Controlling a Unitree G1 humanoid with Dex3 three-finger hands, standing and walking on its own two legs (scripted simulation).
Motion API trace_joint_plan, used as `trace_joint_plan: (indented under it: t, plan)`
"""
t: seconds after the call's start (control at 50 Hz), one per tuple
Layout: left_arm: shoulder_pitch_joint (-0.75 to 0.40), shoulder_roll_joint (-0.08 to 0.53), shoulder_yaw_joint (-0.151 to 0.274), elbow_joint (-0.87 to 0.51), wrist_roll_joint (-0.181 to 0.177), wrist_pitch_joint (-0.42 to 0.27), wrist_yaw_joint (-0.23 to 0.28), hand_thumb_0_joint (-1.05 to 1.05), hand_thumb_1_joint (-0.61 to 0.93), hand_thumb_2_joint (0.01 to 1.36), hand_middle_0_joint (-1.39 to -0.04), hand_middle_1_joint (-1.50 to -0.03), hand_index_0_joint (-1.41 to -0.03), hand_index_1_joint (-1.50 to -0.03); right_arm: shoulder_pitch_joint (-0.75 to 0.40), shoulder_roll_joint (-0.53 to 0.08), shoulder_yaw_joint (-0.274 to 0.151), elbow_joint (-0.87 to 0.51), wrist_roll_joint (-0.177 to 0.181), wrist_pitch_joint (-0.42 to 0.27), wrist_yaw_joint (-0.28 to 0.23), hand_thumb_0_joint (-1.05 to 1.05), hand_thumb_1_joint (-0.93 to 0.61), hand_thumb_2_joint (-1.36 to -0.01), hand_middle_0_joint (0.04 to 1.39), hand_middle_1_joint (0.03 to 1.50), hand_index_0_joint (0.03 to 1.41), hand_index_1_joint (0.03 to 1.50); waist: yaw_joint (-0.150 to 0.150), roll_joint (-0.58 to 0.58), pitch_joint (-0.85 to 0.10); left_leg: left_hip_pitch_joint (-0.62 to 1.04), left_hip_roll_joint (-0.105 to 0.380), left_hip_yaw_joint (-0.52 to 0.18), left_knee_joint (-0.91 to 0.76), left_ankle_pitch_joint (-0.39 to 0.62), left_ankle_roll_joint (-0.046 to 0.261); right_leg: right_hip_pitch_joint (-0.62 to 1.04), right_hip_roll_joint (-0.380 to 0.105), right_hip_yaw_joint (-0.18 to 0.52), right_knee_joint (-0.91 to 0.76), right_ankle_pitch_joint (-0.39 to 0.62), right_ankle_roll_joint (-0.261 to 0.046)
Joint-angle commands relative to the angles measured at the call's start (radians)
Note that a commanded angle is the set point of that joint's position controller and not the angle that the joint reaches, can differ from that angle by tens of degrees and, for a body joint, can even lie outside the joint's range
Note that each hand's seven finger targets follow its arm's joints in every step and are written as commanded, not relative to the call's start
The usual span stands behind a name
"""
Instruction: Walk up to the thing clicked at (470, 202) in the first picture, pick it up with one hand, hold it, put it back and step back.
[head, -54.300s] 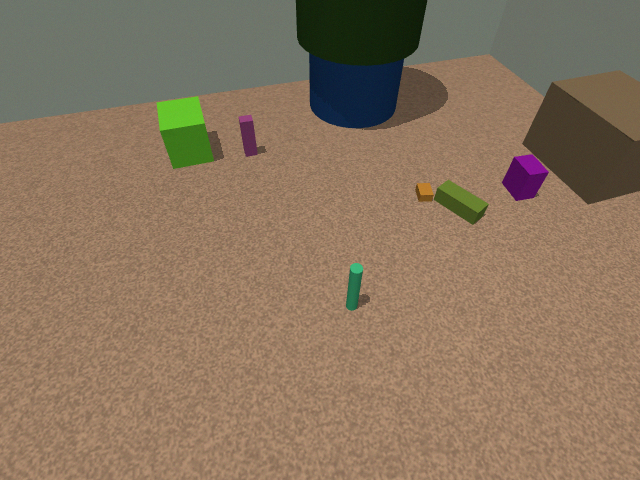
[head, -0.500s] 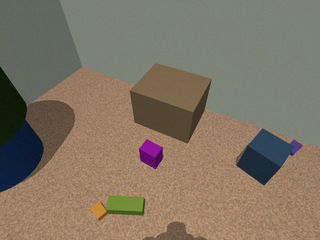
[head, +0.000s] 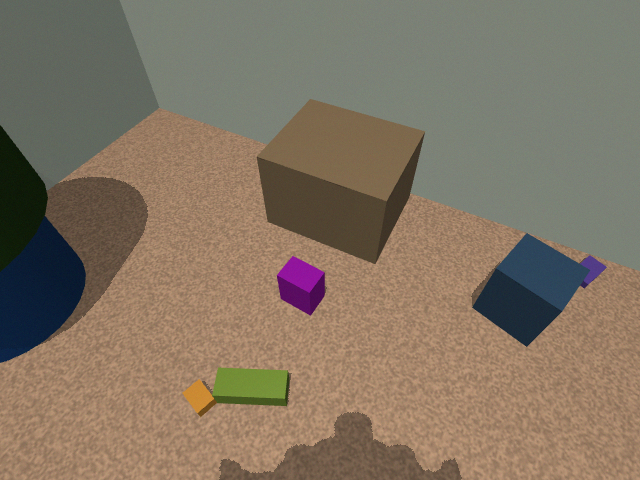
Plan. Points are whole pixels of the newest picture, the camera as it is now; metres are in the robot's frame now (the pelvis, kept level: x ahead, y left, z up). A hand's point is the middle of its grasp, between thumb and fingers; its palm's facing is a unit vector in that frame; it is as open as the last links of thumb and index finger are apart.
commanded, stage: step back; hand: left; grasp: from above
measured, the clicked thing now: (252, 386) +0.46 +0.23 -0.74
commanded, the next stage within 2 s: none
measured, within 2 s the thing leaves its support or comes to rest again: neither
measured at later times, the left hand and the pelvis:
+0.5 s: hand out of the picture +0.07 +0.32 -0.17, palm faces -0.08 -0.93 -0.36, open 7.4 cm; pelvis -0.06 +0.07 -0.01, yaw -3 degrees
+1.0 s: hand out of the picture -0.03 +0.34 -0.16, palm faces -0.03 -0.93 -0.37, open 7.4 cm; pelvis -0.17 +0.09 -0.02, yaw +0 degrees
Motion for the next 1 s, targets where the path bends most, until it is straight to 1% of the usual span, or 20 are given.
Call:
trace_joint_plan:
  t: [0.0,0.04,0.08,0.12,0.14,0.16,0.18,0.2,0.22,0.34,0.44,0.54,0.6,0.62,0.64,0.66,0.74,0.9,0.96,0.98]
  plan:
    - [-0.064,0.301,0.081,-0.134,0.010,-0.014,0.027,0.000,0.900,0.900,-0.200,-0.300,-0.200,-0.300,0.053,-0.186,-0.055,-0.086,0.008,0.010,-0.009,0.000,-0.900,-0.900,0.200,0.300,0.200,0.300,-0.016,-0.184,-0.117,-0.063,-0.070,0.049,0.368,-0.210,0.039,-0.037,-0.322,0.276,-0.082,0.344,-0.233]
    - [-0.100,0.305,0.085,-0.183,0.026,-0.012,0.031,0.000,0.900,0.900,-0.200,-0.300,-0.200,-0.300,0.093,-0.205,-0.066,-0.116,0.008,0.023,-0.004,0.000,-0.900,-0.900,0.200,0.300,0.200,0.300,-0.029,-0.197,-0.130,-0.083,-0.029,-0.020,0.457,-0.327,0.058,-0.084,-0.366,0.281,-0.037,0.359,-0.264]
    - [-0.148,0.290,0.076,-0.218,0.027,-0.008,0.032,0.000,0.900,0.900,-0.200,-0.300,-0.200,-0.300,0.117,-0.196,-0.071,-0.130,0.013,0.023,0.000,0.000,-0.900,-0.900,0.200,0.300,0.200,0.300,-0.046,-0.210,-0.140,-0.078,-0.013,-0.021,0.401,-0.279,0.068,-0.086,-0.322,0.222,0.034,0.382,-0.218]
    - [-0.149,0.272,0.065,-0.236,0.023,0.004,0.031,0.000,0.900,0.900,-0.200,-0.300,-0.200,-0.300,0.128,-0.195,-0.075,-0.144,0.008,0.011,-0.003,0.000,-0.900,-0.900,0.200,0.300,0.200,0.300,-0.048,-0.185,-0.154,-0.073,-0.007,0.021,0.162,-0.088,0.060,-0.027,-0.246,0.161,0.145,0.367,-0.145]
    - [-0.133,0.253,0.059,-0.243,0.012,0.013,0.027,0.000,0.900,0.900,-0.200,-0.300,-0.200,-0.300,0.123,-0.204,-0.078,-0.149,-0.002,0.002,-0.009,0.000,-0.900,-0.900,0.200,0.300,0.200,0.300,-0.044,-0.085,-0.145,-0.053,0.027,0.003,0.002,0.219,0.046,-0.030,-0.178,0.107,0.230,0.306,-0.099]
    - [-0.103,0.209,0.052,-0.256,0.001,0.023,0.026,0.000,0.900,0.900,-0.200,-0.300,-0.200,-0.300,0.093,-0.252,-0.093,-0.162,-0.017,-0.004,-0.014,0.000,-0.900,-0.900,0.200,0.300,0.200,0.300,-0.018,0.077,-0.152,0.022,0.111,-0.124,-0.042,0.497,0.057,-0.114,-0.052,0.052,0.365,0.170,-0.057]
    - [-0.102,0.176,0.046,-0.264,-0.007,0.032,0.031,0.000,0.900,0.900,-0.200,-0.300,-0.200,-0.300,0.107,-0.304,-0.107,-0.168,-0.025,-0.008,-0.018,0.000,-0.900,-0.900,0.200,0.300,0.200,0.300,-0.024,0.219,-0.134,0.150,0.204,-0.277,-0.056,0.723,0.095,-0.322,0.090,0.094,0.494,-0.296,-0.046]
    - [-0.052,0.180,0.047,-0.249,-0.002,0.047,0.038,0.000,0.900,0.900,-0.200,-0.300,-0.200,-0.300,0.110,-0.289,-0.104,-0.172,-0.028,-0.008,-0.022,0.000,-0.900,-0.900,0.200,0.300,0.200,0.300,-0.001,0.115,-0.148,0.163,0.236,-0.258,-0.006,0.765,0.126,-0.338,0.099,0.171,0.592,-0.417,-0.048]
    - [-0.038,0.187,0.045,-0.248,-0.001,0.048,0.043,0.000,0.900,0.900,-0.200,-0.300,-0.200,-0.300,0.095,-0.325,-0.110,-0.200,-0.018,-0.009,-0.025,0.000,-0.900,-0.900,0.200,0.300,0.200,0.300,-0.027,0.165,-0.161,0.128,0.283,-0.307,-0.019,0.781,0.156,-0.340,0.111,0.206,0.642,-0.454,-0.045]
    - [0.029,0.207,0.056,-0.251,0.000,0.048,0.040,0.000,0.900,0.900,-0.200,-0.300,-0.200,-0.300,0.019,-0.227,-0.095,-0.252,-0.009,-0.007,-0.056,0.000,-0.900,-0.900,0.200,0.300,0.200,0.300,0.012,0.125,-0.188,0.275,0.163,-0.133,0.046,0.695,0.081,-0.378,0.090,0.205,0.665,-0.233,-0.024]
    - [-0.017,0.207,0.061,-0.287,0.010,0.037,0.037,0.000,0.900,0.900,-0.200,-0.300,-0.200,-0.300,0.075,-0.233,-0.105,-0.266,-0.007,-0.001,-0.057,0.000,-0.900,-0.900,0.200,0.300,0.200,0.300,-0.047,0.080,-0.145,0.260,0.193,-0.148,0.043,0.582,0.128,-0.317,0.065,0.162,0.435,-0.235,-0.001]
    - [0.042,0.209,0.071,-0.270,0.025,0.025,0.024,0.000,0.900,0.900,-0.200,-0.300,-0.200,-0.300,0.014,-0.258,-0.108,-0.292,-0.003,0.001,-0.046,0.000,-0.900,-0.900,0.200,0.300,0.200,0.300,-0.016,0.059,-0.137,0.079,0.222,-0.184,0.030,0.309,0.173,-0.131,0.034,0.097,0.219,-0.160,-0.038]
    - [0.101,0.229,0.081,-0.263,0.035,0.008,0.019,0.000,0.900,0.900,-0.200,-0.300,-0.200,-0.300,-0.016,-0.237,-0.097,-0.308,0.012,-0.001,-0.037,0.000,-0.900,-0.900,0.200,0.300,0.200,0.300,0.015,-0.061,-0.186,-0.057,0.146,-0.117,0.139,0.157,0.125,0.022,-0.036,0.204,0.105,0.151,-0.102]
    - [0.061,0.283,0.092,-0.284,0.032,0.009,0.016,0.000,0.900,0.900,-0.200,-0.300,-0.200,-0.300,-0.033,-0.224,-0.097,-0.313,0.021,0.001,-0.033,0.000,-0.900,-0.900,0.200,0.300,0.200,0.300,0.022,-0.212,-0.160,-0.114,0.009,-0.015,0.305,0.014,0.069,-0.034,-0.167,0.395,0.053,0.222,-0.214]
    - [0.009,0.330,0.102,-0.318,0.034,0.010,0.014,0.000,0.900,0.900,-0.200,-0.300,-0.200,-0.300,-0.018,-0.200,-0.091,-0.304,0.017,0.007,-0.036,0.000,-0.900,-0.900,0.200,0.300,0.200,0.300,0.030,-0.337,-0.101,-0.156,-0.112,0.033,0.494,-0.293,0.018,-0.111,-0.333,0.582,-0.034,0.277,-0.327]
    - [-0.010,0.319,0.102,-0.349,0.037,0.004,0.019,0.000,0.900,0.900,-0.200,-0.300,-0.200,-0.300,-0.002,-0.213,-0.093,-0.300,0.011,0.012,-0.039,0.000,-0.900,-0.900,0.200,0.300,0.200,0.300,0.032,-0.296,-0.070,-0.173,-0.105,-0.067,0.661,-0.434,0.016,-0.160,-0.390,0.637,-0.055,0.331,-0.368]
    - [-0.046,0.233,0.088,-0.376,0.031,0.004,0.029,0.000,0.900,0.900,-0.200,-0.300,-0.200,-0.300,0.057,-0.203,-0.077,-0.273,0.013,0.005,-0.032,0.000,-0.900,-0.900,0.200,0.300,0.200,0.300,0.006,-0.110,-0.076,-0.237,-0.160,-0.089,0.734,-0.311,0.010,-0.103,-0.204,0.336,0.000,0.396,-0.249]
    - [0.056,0.251,0.088,-0.397,0.039,0.029,0.023,0.000,0.900,0.900,-0.200,-0.300,-0.200,-0.300,0.090,-0.192,-0.069,-0.298,0.006,-0.013,-0.043,0.000,-0.900,-0.900,0.200,0.300,0.200,0.300,0.048,-0.226,-0.213,-0.214,-0.057,0.021,0.246,-0.280,-0.009,0.173,-0.180,0.273,0.130,0.439,-0.211]
    - [0.009,0.260,0.082,-0.415,0.021,0.050,0.013,0.000,0.900,0.900,-0.200,-0.300,-0.200,-0.300,0.165,-0.200,-0.087,-0.264,-0.014,-0.019,-0.039,0.000,-0.900,-0.900,0.200,0.300,0.200,0.300,-0.006,-0.177,-0.206,0.002,-0.053,0.064,-0.056,0.038,0.020,-0.002,-0.135,0.232,0.214,0.270,-0.136]
    - [0.020,0.227,0.072,-0.423,0.018,0.054,0.009,0.000,0.900,0.900,-0.200,-0.300,-0.200,-0.300,0.149,-0.242,-0.099,-0.275,-0.029,-0.020,-0.038,0.000,-0.900,-0.900,0.200,0.300,0.200,0.300,-0.003,-0.083,-0.190,0.062,0.046,-0.081,-0.067,0.042,0.058,-0.144,-0.081,0.221,0.254,0.102,-0.090]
